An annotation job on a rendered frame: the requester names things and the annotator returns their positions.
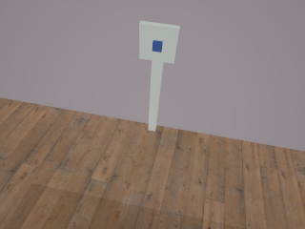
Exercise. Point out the panel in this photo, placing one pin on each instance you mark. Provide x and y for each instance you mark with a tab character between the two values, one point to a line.
168	34

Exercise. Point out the button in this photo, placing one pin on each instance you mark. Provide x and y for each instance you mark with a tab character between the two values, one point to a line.
157	46

